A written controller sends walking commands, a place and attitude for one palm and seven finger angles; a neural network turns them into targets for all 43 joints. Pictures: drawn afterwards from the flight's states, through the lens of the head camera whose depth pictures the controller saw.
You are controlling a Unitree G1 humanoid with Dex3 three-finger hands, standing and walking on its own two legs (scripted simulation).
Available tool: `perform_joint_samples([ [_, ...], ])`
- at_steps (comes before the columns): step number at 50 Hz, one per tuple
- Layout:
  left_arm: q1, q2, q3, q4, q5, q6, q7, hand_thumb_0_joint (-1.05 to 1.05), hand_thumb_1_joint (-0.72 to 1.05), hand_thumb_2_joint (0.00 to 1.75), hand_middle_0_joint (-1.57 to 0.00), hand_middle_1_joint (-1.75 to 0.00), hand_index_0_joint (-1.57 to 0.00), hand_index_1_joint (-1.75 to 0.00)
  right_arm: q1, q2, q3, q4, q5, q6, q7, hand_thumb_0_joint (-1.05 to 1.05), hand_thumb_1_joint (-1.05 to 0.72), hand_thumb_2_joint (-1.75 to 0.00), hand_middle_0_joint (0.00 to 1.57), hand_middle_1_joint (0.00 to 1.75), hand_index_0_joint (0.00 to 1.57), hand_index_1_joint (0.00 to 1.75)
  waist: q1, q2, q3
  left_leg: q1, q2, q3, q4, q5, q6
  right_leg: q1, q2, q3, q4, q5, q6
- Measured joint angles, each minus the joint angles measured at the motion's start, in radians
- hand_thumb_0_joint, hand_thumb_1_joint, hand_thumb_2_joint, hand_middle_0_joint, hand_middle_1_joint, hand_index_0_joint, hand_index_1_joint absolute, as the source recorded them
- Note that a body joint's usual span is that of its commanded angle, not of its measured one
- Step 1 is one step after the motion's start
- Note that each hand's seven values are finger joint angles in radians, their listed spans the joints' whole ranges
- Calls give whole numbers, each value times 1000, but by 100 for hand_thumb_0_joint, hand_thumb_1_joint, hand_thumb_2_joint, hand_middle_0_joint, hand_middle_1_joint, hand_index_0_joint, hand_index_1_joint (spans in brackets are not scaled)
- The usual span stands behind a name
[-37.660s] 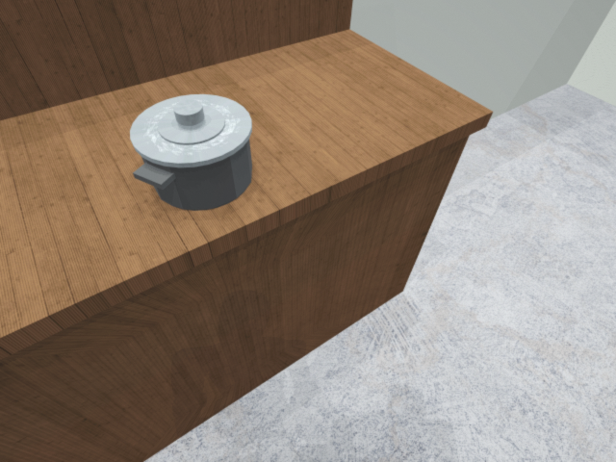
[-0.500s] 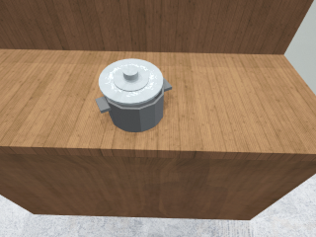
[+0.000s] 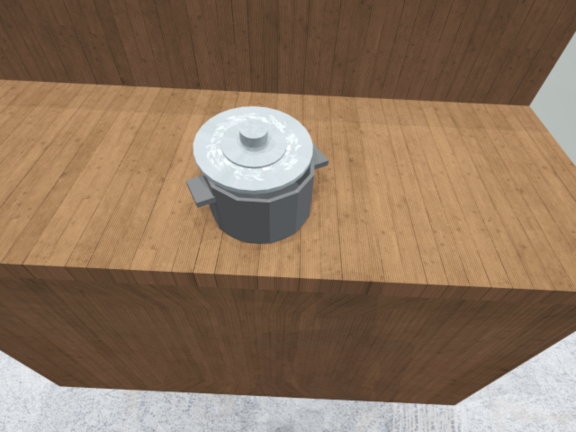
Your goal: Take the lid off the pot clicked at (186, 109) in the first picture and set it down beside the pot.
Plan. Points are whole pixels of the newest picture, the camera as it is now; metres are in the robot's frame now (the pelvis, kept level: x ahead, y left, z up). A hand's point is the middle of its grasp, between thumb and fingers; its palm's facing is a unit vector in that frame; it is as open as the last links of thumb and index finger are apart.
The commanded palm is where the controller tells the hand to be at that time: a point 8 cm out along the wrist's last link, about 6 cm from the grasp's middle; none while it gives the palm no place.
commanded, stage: look again from close up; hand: left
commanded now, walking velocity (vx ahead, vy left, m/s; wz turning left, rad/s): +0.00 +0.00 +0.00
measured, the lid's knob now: (253, 133) +0.48 +0.09 +0.16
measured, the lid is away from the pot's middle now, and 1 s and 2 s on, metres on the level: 0.03 0.03 0.03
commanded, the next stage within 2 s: lift the closed hand beside the body in 0.18 s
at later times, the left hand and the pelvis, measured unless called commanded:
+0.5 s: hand (164, 420) +0.15 +0.17 -0.05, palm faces +0.15 -0.94 -0.31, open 6.4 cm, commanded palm +0.08 +0.22 -0.01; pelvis -0.01 -0.01 +0.00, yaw +1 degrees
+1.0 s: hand out of the picture +0.10 +0.17 +0.07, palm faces +0.34 -0.87 -0.36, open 3.1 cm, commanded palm +0.04 +0.21 +0.10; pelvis -0.03 -0.06 +0.00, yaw +2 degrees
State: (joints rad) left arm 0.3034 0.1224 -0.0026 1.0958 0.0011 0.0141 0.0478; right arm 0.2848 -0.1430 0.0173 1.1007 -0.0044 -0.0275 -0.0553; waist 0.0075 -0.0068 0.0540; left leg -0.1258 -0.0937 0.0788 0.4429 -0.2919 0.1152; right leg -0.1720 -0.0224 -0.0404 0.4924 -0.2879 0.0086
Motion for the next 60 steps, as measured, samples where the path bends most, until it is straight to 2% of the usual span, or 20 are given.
perform_joint_samples([
  [15,0,4,-3,9,4,-9,6,0,91,90,-20,-30,-20,-29,20,19,6,13,4,5,8,0,-91,-90,20,30,20,30,-8,4,-5,-6,8,-1,-2,8,-7,0,7,-2,-14,12,-4],
  [16,36,11,-19,-110,-12,29,15,1,92,90,-20,-30,-20,-30,44,14,11,-22,13,-8,13,1,-91,-90,20,30,20,30,-5,2,-8,-15,7,-3,4,8,-12,-9,5,-5,-9,12,-4],
  [17,86,31,-30,-263,-11,53,39,2,94,90,-20,-30,-21,-30,78,5,18,-59,25,-51,11,2,-92,-90,20,30,20,30,8,-3,-17,-20,3,-2,0,10,-19,-21,2,-3,3,9,-11],
  [19,156,74,-39,-537,-30,66,83,4,97,90,-23,-33,-23,-32,121,-20,18,-107,52,-141,11,3,-93,-90,20,30,21,30,24,-4,-45,-24,-6,-2,-8,15,-30,-39,-6,2,26,-5,-21],
  [21,170,95,-50,-732,-35,67,114,4,97,90,-26,-36,-26,-36,119,-60,14,-150,59,-196,19,3,-93,-90,20,30,21,30,20,17,-58,-11,-14,-9,-15,21,-28,-27,-14,-2,27,-7,-15],
  [23,151,86,-49,-828,-21,38,118,4,97,90,-30,-41,-31,-41,80,-97,2,-192,50,-221,37,3,-93,-90,20,30,20,30,1,46,-73,-4,-13,-15,-19,28,-23,-14,-14,-8,16,2,-10],
  [26,143,52,-13,-899,-5,-5,77,3,95,90,-39,-51,-40,-51,-13,-107,-29,-271,33,-191,67,2,-92,-90,20,30,20,30,-24,64,-104,-23,2,-12,-5,31,-27,-24,1,-8,5,19,-14],
  [29,212,49,38,-990,-21,-49,23,2,94,90,-50,-63,-51,-63,-94,-75,-45,-371,34,-147,75,2,-91,-90,20,30,20,30,-26,32,-112,-36,26,-4,12,28,-39,-33,25,-3,4,29,-32],
  [33,319,101,64,-1150,-34,-73,2,1,92,90,-67,-81,-67,-81,-135,-73,-38,-521,39,-147,56,1,-91,-90,20,30,20,30,12,-2,-85,-40,53,-26,35,26,-58,-11,51,-27,-21,46,-55],
  [37,325,130,90,-1217,-43,-89,19,1,91,90,-84,-100,-84,-99,-167,-109,-32,-590,30,-153,29,1,-90,-90,20,30,20,30,51,22,-58,-51,63,-61,51,32,-68,7,61,-63,-49,62,-66],
  [44,351,133,133,-1306,-51,-103,23,2,90,90,-112,-130,-112,-130,-150,-79,-5,-573,19,-135,12,1,-90,-90,20,30,20,30,75,47,-48,-44,75,-81,41,39,-81,29,75,-81,-85,76,-80],
  [51,379,156,173,-1405,-47,-107,25,2,90,90,-125,-145,-126,-144,-84,-37,12,-495,12,-119,9,1,-90,-90,20,30,21,30,63,63,-37,-1,83,-70,16,35,-89,65,85,-68,-104,74,-87],
  [56,415,174,208,-1441,-43,-122,22,2,90,90,-128,-148,-129,-148,-65,-38,-4,-458,18,-111,7,1,-90,-90,20,30,21,30,42,78,-35,15,84,-55,2,33,-88,69,86,-52,-103,70,-85],
  [60,429,186,212,-1470,-38,-126,23,2,90,90,-129,-149,-130,-149,-60,-58,-21,-453,23,-123,1,1,-90,-90,20,30,21,30,39,84,-30,16,85,-49,0,32,-86,68,86,-46,-104,70,-82],
])
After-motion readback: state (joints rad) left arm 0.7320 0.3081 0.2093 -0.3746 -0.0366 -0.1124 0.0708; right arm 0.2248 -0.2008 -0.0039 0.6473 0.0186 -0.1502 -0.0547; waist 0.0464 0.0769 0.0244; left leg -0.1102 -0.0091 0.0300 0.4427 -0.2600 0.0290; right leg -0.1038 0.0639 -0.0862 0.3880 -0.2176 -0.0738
